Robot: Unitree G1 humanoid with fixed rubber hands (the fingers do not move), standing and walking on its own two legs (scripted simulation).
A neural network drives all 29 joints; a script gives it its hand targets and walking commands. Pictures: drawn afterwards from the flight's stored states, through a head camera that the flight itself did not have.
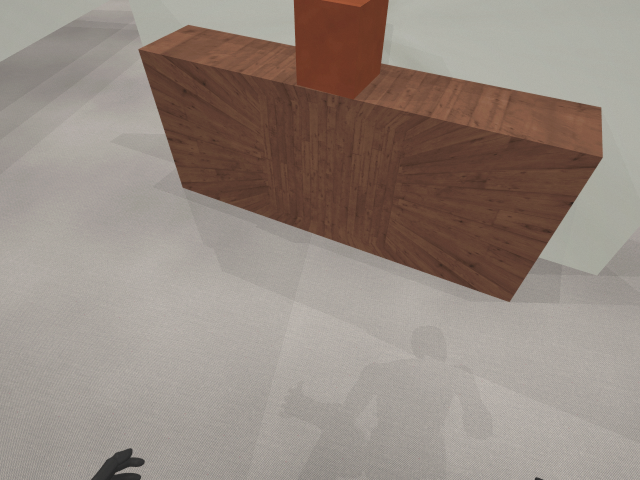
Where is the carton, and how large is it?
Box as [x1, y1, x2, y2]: [294, 0, 388, 99]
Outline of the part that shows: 294,0 297,84 353,99 379,73 388,0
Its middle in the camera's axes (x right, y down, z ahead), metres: +0.06 -0.63 +1.18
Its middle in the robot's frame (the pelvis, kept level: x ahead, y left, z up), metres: +1.33 -0.02 +0.03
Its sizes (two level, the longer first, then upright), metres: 0.210 0.200 0.250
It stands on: a pedestal, 0.65 m high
